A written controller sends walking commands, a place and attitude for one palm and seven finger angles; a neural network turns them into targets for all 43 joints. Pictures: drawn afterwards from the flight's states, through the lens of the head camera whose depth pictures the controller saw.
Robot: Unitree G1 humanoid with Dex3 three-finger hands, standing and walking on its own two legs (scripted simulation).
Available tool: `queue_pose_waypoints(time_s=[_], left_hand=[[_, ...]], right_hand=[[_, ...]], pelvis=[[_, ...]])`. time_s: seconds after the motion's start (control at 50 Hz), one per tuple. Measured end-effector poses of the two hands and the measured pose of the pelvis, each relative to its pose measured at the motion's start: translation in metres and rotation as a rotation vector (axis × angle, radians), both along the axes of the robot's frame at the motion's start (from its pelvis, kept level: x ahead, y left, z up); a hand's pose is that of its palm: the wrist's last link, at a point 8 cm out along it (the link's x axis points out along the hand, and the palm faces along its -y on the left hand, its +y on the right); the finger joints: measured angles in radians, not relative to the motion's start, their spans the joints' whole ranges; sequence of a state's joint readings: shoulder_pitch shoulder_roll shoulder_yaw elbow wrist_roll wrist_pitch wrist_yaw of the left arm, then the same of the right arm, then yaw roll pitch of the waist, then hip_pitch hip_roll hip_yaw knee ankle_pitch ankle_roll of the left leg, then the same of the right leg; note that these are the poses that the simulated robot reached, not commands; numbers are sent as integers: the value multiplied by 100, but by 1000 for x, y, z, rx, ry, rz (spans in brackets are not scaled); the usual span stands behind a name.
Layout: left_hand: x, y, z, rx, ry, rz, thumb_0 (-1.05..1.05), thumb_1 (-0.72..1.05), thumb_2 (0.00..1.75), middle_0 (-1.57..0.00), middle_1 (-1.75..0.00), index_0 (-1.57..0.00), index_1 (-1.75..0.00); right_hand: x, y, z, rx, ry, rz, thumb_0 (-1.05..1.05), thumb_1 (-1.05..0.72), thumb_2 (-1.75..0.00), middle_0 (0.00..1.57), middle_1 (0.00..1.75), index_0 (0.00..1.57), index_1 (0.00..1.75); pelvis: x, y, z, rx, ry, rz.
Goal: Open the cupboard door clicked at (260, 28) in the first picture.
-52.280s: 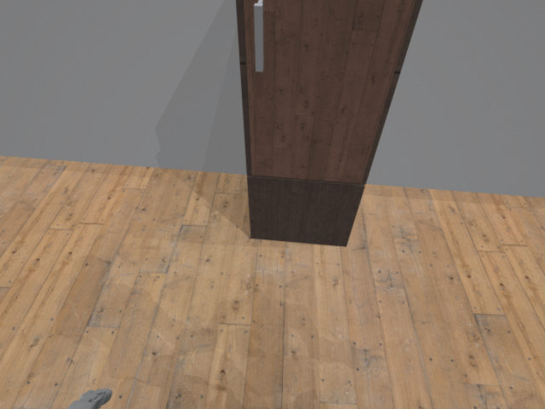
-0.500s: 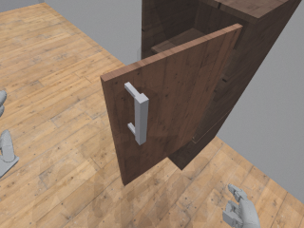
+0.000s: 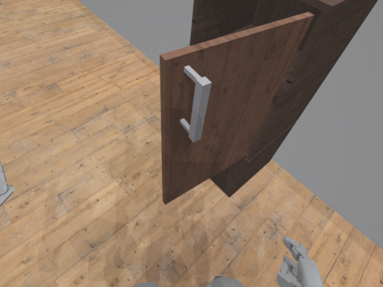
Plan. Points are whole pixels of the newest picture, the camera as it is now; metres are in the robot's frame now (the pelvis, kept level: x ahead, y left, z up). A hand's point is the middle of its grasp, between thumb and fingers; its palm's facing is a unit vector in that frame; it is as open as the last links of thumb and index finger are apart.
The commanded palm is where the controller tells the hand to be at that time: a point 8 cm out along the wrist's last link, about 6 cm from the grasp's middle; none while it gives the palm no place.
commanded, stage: step back with the hand held close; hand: left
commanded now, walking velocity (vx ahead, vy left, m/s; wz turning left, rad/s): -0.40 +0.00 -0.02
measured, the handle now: (192, 106) +0.42 +0.03 +0.15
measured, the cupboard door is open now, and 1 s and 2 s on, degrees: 83 83 83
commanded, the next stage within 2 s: stop stepping back and stand still in 0.08 s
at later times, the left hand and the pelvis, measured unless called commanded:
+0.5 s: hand out of the picture +0.09 +0.26 +0.16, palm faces +0.41 -0.80 -0.44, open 7.4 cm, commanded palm +0.03 +0.29 +0.18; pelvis -0.11 -0.01 +0.00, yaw +0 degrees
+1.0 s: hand out of the picture +0.10 +0.27 +0.15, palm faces +0.40 -0.81 -0.43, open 7.5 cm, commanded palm none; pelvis -0.11 +0.01 +0.00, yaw +0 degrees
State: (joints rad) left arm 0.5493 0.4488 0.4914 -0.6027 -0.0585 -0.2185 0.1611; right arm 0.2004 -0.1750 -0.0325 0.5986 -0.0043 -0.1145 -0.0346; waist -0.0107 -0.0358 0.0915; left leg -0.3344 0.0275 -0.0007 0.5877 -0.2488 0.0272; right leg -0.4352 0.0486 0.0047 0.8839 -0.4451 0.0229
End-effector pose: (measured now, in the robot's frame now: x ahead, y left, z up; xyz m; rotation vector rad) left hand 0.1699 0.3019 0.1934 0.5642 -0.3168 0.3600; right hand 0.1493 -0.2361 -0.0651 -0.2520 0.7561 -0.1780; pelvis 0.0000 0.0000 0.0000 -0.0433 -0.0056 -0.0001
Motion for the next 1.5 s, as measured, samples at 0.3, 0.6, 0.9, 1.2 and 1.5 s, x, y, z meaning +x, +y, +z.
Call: queue_pose_waypoints(time_s=[0.3, 0.6, 0.9, 1.2, 1.5], left_hand=[[-79, -46, -11, 9, 183, -71, 1, 88, 90, -21, -30, -21, -30], [-134, 1, -13, -64, 12, 41, 2, 88, 90, -21, -30, -21, -30], [-132, 6, -22, -97, 45, 68, 1, 88, 90, -21, -30, -21, -30], [-153, -50, -293, -499, 1178, 88, 1, 90, 90, -19, -29, -19, -30], [-278, -52, -332, -640, 1550, 306, -2, 95, 90, -20, -30, -20, -30]], right_hand=[[-80, -8, -18, 121, 32, 9, 2, -90, -90, 20, 30, 20, 30], [-136, -26, 15, -50, -62, -50, 2, -90, -90, 20, 30, 19, 30], [-131, 23, -9, 68, -6, 36, 2, -90, -90, 20, 30, 20, 30], [-158, 3, -57, 66, 254, -15, 1, -90, -90, 20, 30, 20, 30], [-256, 27, -71, 102, 609, -73, 1, -90, -90, 20, 30, 20, 30]], pelvis=[[-90, -23, 4, 26, 30, -43], [-120, 0, 3, 45, -18, -10], [-120, 4, 4, 14, -21, -7], [-113, 14, -9, 46, 18, 12], [-114, 13, 3, 24, -11, 38]])
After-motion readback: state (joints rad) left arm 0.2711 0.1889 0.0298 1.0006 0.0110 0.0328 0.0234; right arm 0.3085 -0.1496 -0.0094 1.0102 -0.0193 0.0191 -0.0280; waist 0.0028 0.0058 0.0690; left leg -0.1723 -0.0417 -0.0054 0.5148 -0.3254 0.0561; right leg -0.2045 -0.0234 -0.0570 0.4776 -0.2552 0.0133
